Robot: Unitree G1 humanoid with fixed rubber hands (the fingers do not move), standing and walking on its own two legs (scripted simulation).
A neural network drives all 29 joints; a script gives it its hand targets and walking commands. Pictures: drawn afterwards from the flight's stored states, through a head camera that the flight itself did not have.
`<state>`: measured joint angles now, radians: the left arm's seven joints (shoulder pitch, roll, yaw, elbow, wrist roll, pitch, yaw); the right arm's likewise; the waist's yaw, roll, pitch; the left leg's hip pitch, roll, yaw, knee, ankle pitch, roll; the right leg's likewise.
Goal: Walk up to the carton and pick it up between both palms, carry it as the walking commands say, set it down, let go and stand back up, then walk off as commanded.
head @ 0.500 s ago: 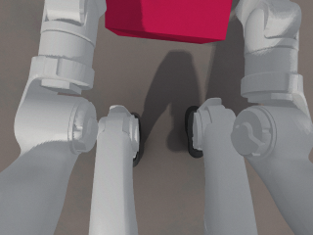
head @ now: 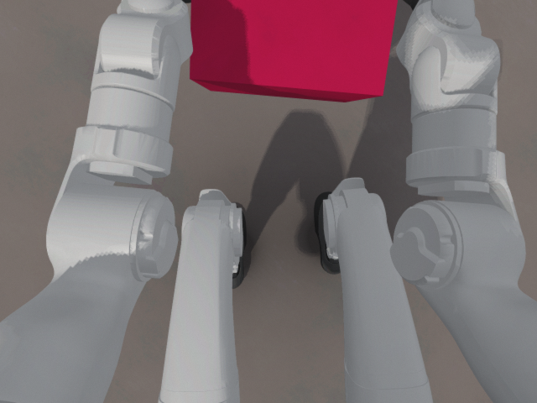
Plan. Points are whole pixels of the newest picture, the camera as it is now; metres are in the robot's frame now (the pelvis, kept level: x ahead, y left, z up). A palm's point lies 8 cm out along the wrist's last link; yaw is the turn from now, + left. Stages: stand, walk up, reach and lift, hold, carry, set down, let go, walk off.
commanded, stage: reach and lift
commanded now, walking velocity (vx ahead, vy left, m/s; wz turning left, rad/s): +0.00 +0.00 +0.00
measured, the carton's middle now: out of the picture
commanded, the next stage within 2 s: none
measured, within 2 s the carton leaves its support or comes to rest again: neither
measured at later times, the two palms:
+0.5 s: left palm out of the picture +0.54 +0.11 +0.00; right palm out of the picture +0.51 -0.17 +0.02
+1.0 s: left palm out of the picture +0.51 +0.11 +0.08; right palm out of the picture +0.49 -0.17 +0.09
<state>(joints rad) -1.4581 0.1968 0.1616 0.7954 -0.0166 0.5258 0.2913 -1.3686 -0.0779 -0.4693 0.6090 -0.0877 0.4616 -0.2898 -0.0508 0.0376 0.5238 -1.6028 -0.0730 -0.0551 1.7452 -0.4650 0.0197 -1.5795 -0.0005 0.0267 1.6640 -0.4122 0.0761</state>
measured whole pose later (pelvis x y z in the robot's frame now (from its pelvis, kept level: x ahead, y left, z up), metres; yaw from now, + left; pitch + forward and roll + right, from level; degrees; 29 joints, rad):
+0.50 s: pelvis +0.00 +0.00 +0.06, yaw +0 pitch +14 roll -3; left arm -1.35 0.16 0.17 0.76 -0.01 0.52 0.29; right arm -1.26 -0.04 -0.47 0.57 -0.10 0.47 -0.28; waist -0.05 0.04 0.52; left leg -1.37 -0.07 -0.06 1.54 -0.42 0.02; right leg -1.34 0.00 0.03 1.46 -0.36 0.07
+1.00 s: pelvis -0.01 +0.00 +0.11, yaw +1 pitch +9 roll -3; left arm -1.25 0.12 0.17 0.75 0.00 0.51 0.29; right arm -1.17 -0.01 -0.47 0.55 -0.12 0.47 -0.28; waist -0.06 0.04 0.52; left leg -1.11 -0.07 -0.07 1.30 -0.34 0.02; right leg -1.09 0.00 0.03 1.21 -0.28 0.07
